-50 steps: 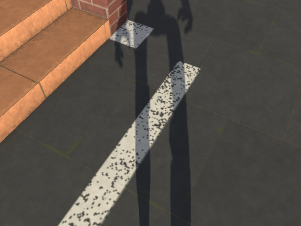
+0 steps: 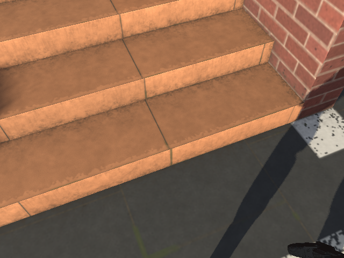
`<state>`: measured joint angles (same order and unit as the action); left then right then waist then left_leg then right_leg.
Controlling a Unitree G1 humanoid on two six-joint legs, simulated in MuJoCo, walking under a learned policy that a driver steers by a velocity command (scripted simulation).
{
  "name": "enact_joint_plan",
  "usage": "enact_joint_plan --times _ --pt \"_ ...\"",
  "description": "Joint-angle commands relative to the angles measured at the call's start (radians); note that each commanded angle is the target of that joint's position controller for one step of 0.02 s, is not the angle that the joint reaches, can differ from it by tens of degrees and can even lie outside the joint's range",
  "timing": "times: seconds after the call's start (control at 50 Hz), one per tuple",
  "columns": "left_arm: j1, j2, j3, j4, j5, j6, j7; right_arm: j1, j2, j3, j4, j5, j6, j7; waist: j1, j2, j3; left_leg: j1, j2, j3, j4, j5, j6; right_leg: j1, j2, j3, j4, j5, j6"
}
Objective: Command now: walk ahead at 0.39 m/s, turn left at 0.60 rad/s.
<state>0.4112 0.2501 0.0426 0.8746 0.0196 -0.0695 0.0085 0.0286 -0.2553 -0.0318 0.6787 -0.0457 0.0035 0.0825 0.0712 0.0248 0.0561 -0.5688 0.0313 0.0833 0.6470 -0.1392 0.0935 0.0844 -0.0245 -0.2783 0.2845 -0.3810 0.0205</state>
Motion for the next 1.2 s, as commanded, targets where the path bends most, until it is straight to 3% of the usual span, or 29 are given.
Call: enact_joint_plan --times 0.02,0.04,0.06,0.08,0.1,0.12,0.14,0.18,0.28,0.38,0.42,0.58,0.62,0.66,0.68,0.7,0.72,0.74,0.78,0.82,0.88,0.96,1.04,1.08,1.12,1.14,1.16,1.18,1.2 --pt "0.003 0.204 0.044 -0.036 -0.006 0.014 0.016 0.106 -0.083 -0.030 -0.031 -0.015 -0.025 -0.020 -0.097 -0.125 -0.078 0.194 -0.121 0.065 -0.087 -0.082 0.059 -0.001 -0.236 0.042 0.295 1.153 -0.105" --pt "-0.011 0.206 0.043 -0.045 -0.015 0.018 0.017 0.267 -0.108 -0.047 0.022 -0.026 -0.038 -0.035 -0.173 -0.084 -0.176 0.413 -0.133 0.032 -0.185 0.037 0.088 -0.098 -0.209 0.022 0.534 1.012 -0.071" --pt "0.014 0.144 0.028 -0.085 -0.008 0.013 0.012 0.360 -0.203 -0.072 0.045 -0.027 -0.042 -0.053 -0.177 0.047 -0.291 0.694 0.090 -0.216 -0.146 0.229 0.132 -0.359 -0.158 0.031 0.829 0.391 -0.035" --pt "0.048 0.101 0.020 -0.151 -0.026 0.022 0.002 0.324 -0.321 -0.105 0.005 0.016 -0.028 -0.062 -0.131 0.251 -0.437 0.933 0.374 -0.718 -0.191 0.608 0.331 -0.692 0.041 0.123 1.191 -0.261 0.023" --pt "-0.061 0.162 0.031 -0.152 -0.004 0.027 0.004 0.360 -0.281 -0.104 0.001 0.045 -0.015 -0.073 -0.179 0.014 -0.411 0.887 0.328 -0.583 -0.191 0.802 0.307 -0.748 -0.020 0.281 1.188 -0.165 0.019" --pt "-0.113 0.126 0.019 -0.169 -0.021 0.023 0.003 0.302 -0.240 -0.091 0.011 0.049 -0.015 -0.081 -0.151 0.019 -0.285 0.769 0.298 -0.464 -0.203 0.862 0.292 -0.761 -0.045 0.287 1.144 -0.087 0.014" --pt "-0.107 0.117 0.015 -0.153 -0.013 0.023 0.005 0.255 -0.182 -0.075 0.018 0.051 -0.014 -0.083 -0.104 -0.028 -0.177 0.627 0.233 -0.393 -0.242 0.795 0.235 -0.730 -0.075 0.291 1.040 -0.048 0.014" --pt "-0.055 0.118 0.016 -0.132 0.017 0.059 0.003 0.178 -0.122 -0.053 0.009 0.053 -0.017 -0.089 -0.038 -0.009 -0.124 0.461 0.161 -0.310 -0.296 0.722 0.180 -0.623 -0.089 0.293 0.938 -0.021 0.021" --pt "-0.055 0.092 0.016 -0.120 0.008 0.093 -0.001 0.214 -0.144 -0.050 0.043 0.036 -0.041 -0.078 -0.030 0.017 -0.154 0.394 0.123 -0.244 -0.332 0.759 0.154 -0.569 -0.057 0.274 0.806 0.082 0.020" --pt "-0.218 0.104 0.021 -0.149 0.018 0.093 -0.019 0.292 -0.131 -0.043 0.093 0.031 -0.039 -0.076 -0.101 0.049 -0.075 0.460 0.136 -0.361 -0.494 -0.027 0.147 -0.688 -0.088 0.300 0.614 0.203 0.011" --pt "-0.267 0.104 0.023 -0.158 0.017 0.083 -0.024 0.322 -0.138 -0.045 0.113 0.027 -0.045 -0.076 -0.121 0.042 -0.036 0.506 0.155 -0.395 -0.522 -0.122 0.151 -0.728 -0.083 0.303 0.538 0.214 0.009" --pt "-0.357 0.080 0.015 -0.193 0.010 0.034 -0.031 0.407 -0.155 -0.048 0.189 0.022 -0.074 -0.082 -0.158 0.051 0.018 0.571 0.171 -0.391 -0.474 -0.076 0.156 -0.664 -0.032 0.259 0.328 0.105 -0.026" --pt "-0.334 0.081 0.016 -0.196 0.006 0.024 -0.028 0.402 -0.168 -0.053 0.201 0.023 -0.078 -0.082 -0.134 0.057 0.013 0.546 0.177 -0.387 -0.431 0.026 0.144 -0.573 -0.010 0.239 0.270 0.084 -0.044" --pt "-0.207 0.076 0.021 -0.157 0.009 0.009 -0.015 0.358 -0.162 -0.050 0.203 0.038 -0.080 -0.082 -0.048 0.017 -0.024 0.420 0.130 -0.337 -0.311 0.162 0.094 -0.290 0.024 0.228 0.115 0.170 -0.067" --pt "-0.066 0.131 0.039 -0.114 0.021 -0.003 0.000 0.335 -0.122 -0.037 0.194 0.043 -0.088 -0.080 0.017 -0.062 -0.107 0.298 0.058 -0.274 -0.131 0.191 0.055 -0.050 -0.055 0.330 0.079 0.148 -0.096" --pt "0.076 0.253 0.066 -0.104 0.036 -0.009 0.010 0.309 -0.041 -0.014 0.150 0.062 -0.097 -0.079 0.075 -0.249 -0.204 0.062 -0.078 -0.145 0.168 -0.048 0.001 0.176 -0.306 0.646 -0.022 -0.018 -0.175" --pt "0.089 0.285 0.077 -0.078 0.023 0.000 0.005 0.317 -0.094 -0.027 0.149 0.036 -0.089 -0.085 0.048 -0.270 -0.149 -0.094 -0.134 -0.124 0.310 -0.390 -0.002 0.126 -0.421 0.856 -0.090 -0.007 -0.234" --pt "0.022 0.197 0.055 -0.088 0.017 0.003 -0.003 0.319 -0.122 -0.039 0.175 0.020 -0.076 -0.084 -0.003 -0.118 -0.065 -0.099 -0.060 -0.199 0.405 -0.337 0.014 0.030 -0.381 0.764 -0.078 -0.064 -0.227" --pt "-0.107 0.098 0.026 -0.110 0.005 -0.003 -0.008 0.320 -0.096 -0.038 0.199 0.026 -0.063 -0.066 -0.059 -0.098 0.012 -0.059 -0.006 -0.185 0.390 -0.205 0.003 -0.106 -0.283 0.552 -0.131 0.029 -0.160" --pt "-0.115 0.082 0.018 -0.100 0.004 -0.016 -0.003 0.313 -0.079 -0.036 0.212 0.012 -0.047 -0.052 -0.068 -0.133 0.013 -0.049 -0.001 -0.156 0.417 -0.116 -0.022 -0.128 -0.226 0.409 -0.140 0.259 -0.132" --pt "-0.070 0.092 0.021 -0.066 -0.001 -0.034 -0.004 0.247 -0.055 -0.032 0.190 0.013 -0.038 -0.041 -0.073 -0.111 -0.010 -0.102 0.006 -0.122 0.444 -0.041 -0.048 -0.101 -0.216 0.279 -0.112 0.594 -0.133" --pt "-0.054 0.082 0.016 -0.033 -0.002 -0.037 -0.004 0.088 -0.025 -0.015 0.132 0.013 -0.038 -0.027 -0.057 -0.120 0.026 -0.108 0.008 -0.054 0.252 0.066 -0.067 -0.120 -0.178 0.157 -0.123 0.699 -0.126" --pt "-0.033 0.119 0.023 0.006 -0.009 -0.041 0.008 -0.022 -0.012 0.003 0.089 0.009 -0.039 -0.019 -0.042 -0.116 0.039 0.017 -0.020 0.029 -0.009 0.107 -0.035 -0.094 -0.190 0.094 -0.101 0.843 -0.115" --pt "-0.031 0.126 0.022 0.016 -0.006 -0.034 0.021 0.072 -0.030 -0.002 0.114 0.004 -0.032 -0.032 -0.084 -0.147 -0.037 0.117 -0.066 0.054 0.024 0.030 0.014 -0.035 -0.213 0.061 0.048 1.160 -0.117" --pt "-0.062 0.154 0.028 0.011 -0.006 -0.019 0.024 0.183 -0.063 -0.018 0.144 -0.001 -0.037 -0.043 -0.137 -0.142 -0.100 0.239 -0.119 0.062 -0.021 -0.035 0.068 -0.032 -0.226 0.059 0.269 1.273 -0.117" --pt "-0.084 0.164 0.029 0.002 -0.008 -0.009 0.022 0.291 -0.086 -0.032 0.177 -0.006 -0.045 -0.048 -0.187 -0.124 -0.154 0.381 -0.138 0.042 -0.098 -0.015 0.099 -0.090 -0.221 0.059 0.452 1.173 -0.111" --pt "-0.102 0.168 0.030 -0.013 -0.006 -0.007 0.015 0.420 -0.147 -0.060 0.211 -0.014 -0.048 -0.062 -0.253 -0.059 -0.211 0.578 -0.084 -0.051 -0.168 -0.004 0.141 -0.254 -0.179 0.050 0.739 0.866 -0.082" --pt "-0.024 0.028 0.001 -0.066 -0.004 -0.012 -0.001 0.375 -0.279 -0.090 0.195 -0.016 -0.044 -0.075 -0.135 0.211 -0.249 0.838 0.247 -0.509 -0.143 0.316 0.281 -0.659 -0.005 0.073 1.114 -0.162 -0.027" --pt "-0.083 0.098 0.010 -0.086 0.006 -0.012 -0.004 0.428 -0.284 -0.100 0.195 0.025 -0.033 -0.074 -0.187 0.080 -0.347 0.852 0.295 -0.748 -0.278 0.158 0.366 -0.761 0.040 0.292 1.217 -0.149 -0.032"
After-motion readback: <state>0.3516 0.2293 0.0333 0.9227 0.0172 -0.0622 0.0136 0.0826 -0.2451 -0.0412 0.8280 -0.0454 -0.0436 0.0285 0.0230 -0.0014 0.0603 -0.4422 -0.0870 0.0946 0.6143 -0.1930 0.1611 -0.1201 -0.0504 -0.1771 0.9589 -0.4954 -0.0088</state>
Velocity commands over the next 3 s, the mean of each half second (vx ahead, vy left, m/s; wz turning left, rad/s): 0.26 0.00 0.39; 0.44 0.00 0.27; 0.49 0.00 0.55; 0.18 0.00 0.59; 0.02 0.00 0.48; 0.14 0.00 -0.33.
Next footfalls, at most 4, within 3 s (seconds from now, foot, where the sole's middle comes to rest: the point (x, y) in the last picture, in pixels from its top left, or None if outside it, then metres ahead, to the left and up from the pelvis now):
0.04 left None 0.18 0.08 -0.77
0.68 right None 0.37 -0.09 -0.77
1.16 left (154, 217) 0.59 0.15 -0.77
1.70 right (146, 124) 0.95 0.21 -0.64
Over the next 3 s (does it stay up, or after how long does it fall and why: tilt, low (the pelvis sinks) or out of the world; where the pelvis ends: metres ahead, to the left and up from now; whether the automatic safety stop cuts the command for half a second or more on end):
stays up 0.84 0.31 0.13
